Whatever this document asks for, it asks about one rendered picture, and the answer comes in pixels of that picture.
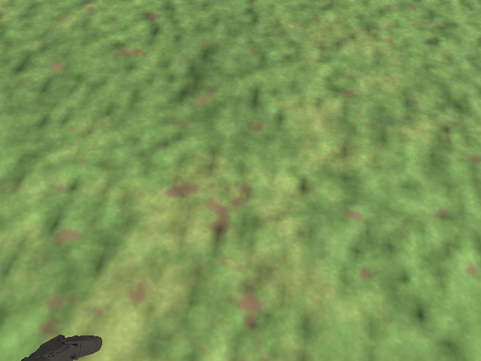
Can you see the left robot hand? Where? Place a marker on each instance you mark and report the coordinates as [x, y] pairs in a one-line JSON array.
[[66, 349]]

